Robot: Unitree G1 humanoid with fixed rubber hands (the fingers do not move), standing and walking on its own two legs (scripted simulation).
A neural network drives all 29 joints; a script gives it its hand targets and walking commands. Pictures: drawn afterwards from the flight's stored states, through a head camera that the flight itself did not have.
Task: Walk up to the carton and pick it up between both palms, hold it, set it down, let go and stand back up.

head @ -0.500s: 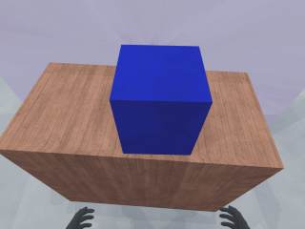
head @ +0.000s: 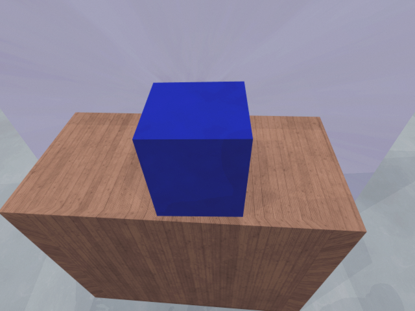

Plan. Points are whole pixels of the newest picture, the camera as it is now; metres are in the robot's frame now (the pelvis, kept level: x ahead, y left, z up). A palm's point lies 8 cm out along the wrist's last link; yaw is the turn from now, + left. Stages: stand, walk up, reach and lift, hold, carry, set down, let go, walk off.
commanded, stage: stand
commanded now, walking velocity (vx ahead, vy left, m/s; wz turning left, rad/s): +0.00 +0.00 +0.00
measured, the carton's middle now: (199, 151) +0.46 +0.03 +0.07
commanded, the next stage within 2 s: none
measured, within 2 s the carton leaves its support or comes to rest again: neither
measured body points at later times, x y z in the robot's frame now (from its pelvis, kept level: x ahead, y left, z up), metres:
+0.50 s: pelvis -0.03 -0.01 +0.00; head -0.05 -0.01 +0.45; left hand -0.05 +0.22 -0.14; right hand -0.09 -0.23 -0.16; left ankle +0.00 +0.13 -0.73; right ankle -0.03 -0.08 -0.73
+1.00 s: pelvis -0.04 +0.00 +0.00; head -0.06 +0.00 +0.45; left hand -0.09 +0.20 -0.15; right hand -0.08 -0.20 -0.16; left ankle +0.00 +0.13 -0.73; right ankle -0.03 -0.08 -0.73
